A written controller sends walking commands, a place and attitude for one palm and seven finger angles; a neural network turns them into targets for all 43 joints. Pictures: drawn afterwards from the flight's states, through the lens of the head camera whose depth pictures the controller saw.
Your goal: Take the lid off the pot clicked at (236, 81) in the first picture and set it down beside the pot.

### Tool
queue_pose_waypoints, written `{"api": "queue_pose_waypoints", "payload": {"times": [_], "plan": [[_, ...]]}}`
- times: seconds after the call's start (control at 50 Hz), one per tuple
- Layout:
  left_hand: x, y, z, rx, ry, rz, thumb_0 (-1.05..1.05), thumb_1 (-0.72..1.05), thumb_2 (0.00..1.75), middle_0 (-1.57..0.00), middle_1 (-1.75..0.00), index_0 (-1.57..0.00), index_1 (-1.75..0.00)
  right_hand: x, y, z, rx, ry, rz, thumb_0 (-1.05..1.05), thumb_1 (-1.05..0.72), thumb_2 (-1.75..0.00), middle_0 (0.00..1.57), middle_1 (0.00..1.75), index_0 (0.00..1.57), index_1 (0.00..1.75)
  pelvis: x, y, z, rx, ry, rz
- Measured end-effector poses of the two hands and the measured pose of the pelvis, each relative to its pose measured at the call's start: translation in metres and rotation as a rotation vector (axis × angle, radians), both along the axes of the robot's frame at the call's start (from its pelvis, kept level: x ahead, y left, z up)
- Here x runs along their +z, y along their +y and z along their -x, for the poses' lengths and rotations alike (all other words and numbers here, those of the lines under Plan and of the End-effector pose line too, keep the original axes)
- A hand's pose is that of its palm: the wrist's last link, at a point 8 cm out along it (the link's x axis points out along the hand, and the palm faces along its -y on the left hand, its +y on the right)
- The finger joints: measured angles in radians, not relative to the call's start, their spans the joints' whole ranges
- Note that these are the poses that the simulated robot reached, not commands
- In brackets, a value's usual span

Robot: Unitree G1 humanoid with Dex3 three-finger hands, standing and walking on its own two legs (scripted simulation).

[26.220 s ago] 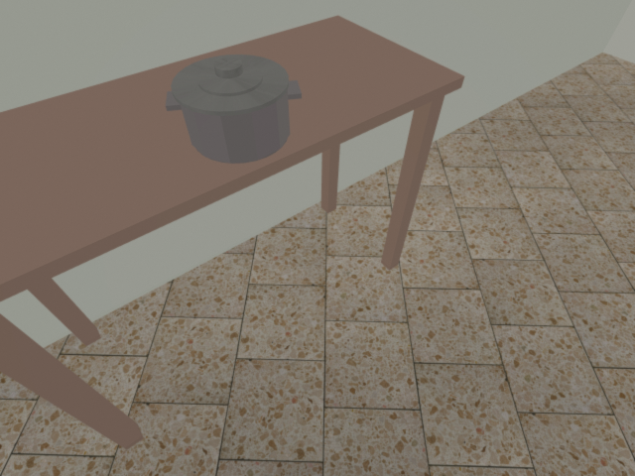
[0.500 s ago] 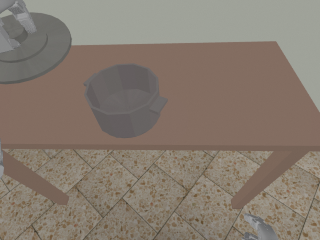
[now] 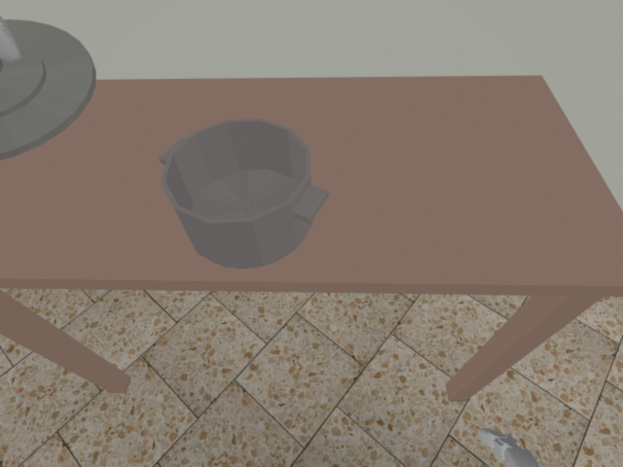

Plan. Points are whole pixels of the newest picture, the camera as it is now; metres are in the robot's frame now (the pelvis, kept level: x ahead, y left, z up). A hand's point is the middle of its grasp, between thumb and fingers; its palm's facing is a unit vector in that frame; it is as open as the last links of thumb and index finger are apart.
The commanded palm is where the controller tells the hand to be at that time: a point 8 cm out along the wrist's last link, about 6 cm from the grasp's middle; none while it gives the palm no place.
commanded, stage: move the lid sideways beside the pot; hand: left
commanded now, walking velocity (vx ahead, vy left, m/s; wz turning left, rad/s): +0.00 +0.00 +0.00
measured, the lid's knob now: out of the picture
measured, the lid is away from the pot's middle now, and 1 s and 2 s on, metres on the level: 0.24 0.23 0.23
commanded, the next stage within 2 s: lower the lid onto the table in 0.04 s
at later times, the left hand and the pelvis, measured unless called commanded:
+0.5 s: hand out of the picture +0.43 +0.33 +0.27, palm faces -0.15 -0.11 -0.98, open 7.6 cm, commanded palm +0.40 +0.34 +0.35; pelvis +0.00 +0.00 +0.00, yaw +0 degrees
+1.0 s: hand (1, 118) +0.41 +0.33 +0.24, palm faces -0.20 -0.12 -0.97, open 7.6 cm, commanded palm +0.40 +0.33 +0.31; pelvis -0.01 +0.00 +0.00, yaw +0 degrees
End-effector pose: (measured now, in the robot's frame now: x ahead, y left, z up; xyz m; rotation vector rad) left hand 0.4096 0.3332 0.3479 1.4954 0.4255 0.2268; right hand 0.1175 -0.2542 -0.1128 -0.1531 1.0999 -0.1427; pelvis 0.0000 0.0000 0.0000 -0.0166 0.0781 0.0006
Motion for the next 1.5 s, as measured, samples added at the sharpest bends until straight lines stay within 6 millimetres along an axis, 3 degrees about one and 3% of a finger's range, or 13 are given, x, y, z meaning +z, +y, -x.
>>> {"api": "queue_pose_waypoints", "payload": {"times": [0.2,0.42,0.6,0.82,1.14,1.5], "plan": [[0.005,0.003,0.005,0.009,-0.016,0.000,0.02,0.12,1.08,-0.67,-0.72,-0.76,-0.76,0.000,-0.001,-0.003,0.006,0.002,-0.001,0.01,-0.91,-0.90,0.20,0.30,0.20,0.30,0.000,0.002,-0.001,0.007,-0.003,0.003],[-0.017,-0.009,-0.002,0.008,0.038,0.021,0.02,0.12,1.08,-0.67,-0.72,-0.76,-0.76,0.000,0.006,-0.008,0.020,-0.032,-0.013,0.01,-0.91,-0.90,0.20,0.30,0.20,0.30,0.000,0.001,0.002,0.009,-0.005,0.000],[-0.025,-0.009,-0.007,0.002,0.041,0.047,0.02,0.12,1.08,-0.67,-0.72,-0.76,-0.76,0.002,-0.002,-0.001,-0.005,-0.040,-0.004,0.01,-0.90,-0.90,0.20,0.30,0.20,0.30,-0.001,-0.002,0.001,-0.001,-0.005,0.001],[-0.043,-0.005,0.000,0.006,0.073,0.046,0.02,0.12,1.08,-0.67,-0.72,-0.76,-0.76,0.000,-0.011,0.011,-0.016,-0.007,0.011,0.01,-0.91,-0.90,0.20,0.30,0.20,0.30,-0.001,-0.004,0.003,0.002,-0.008,0.002],[-0.062,-0.011,0.007,-0.028,0.117,0.059,0.02,0.12,1.08,-0.67,-0.72,-0.76,-0.76,0.002,-0.006,0.004,0.002,-0.046,0.006,0.01,-0.90,-0.90,0.20,0.30,0.20,0.30,-0.002,-0.006,0.009,0.007,-0.020,0.003],[-0.090,0.004,0.006,-0.018,0.174,0.087,0.02,0.13,1.07,-0.67,-0.72,-0.75,-0.76,0.001,-0.018,0.032,-0.031,0.019,0.048,0.01,-0.90,-0.90,0.20,0.30,0.20,0.30,-0.003,-0.005,0.009,0.006,-0.016,0.008]]}}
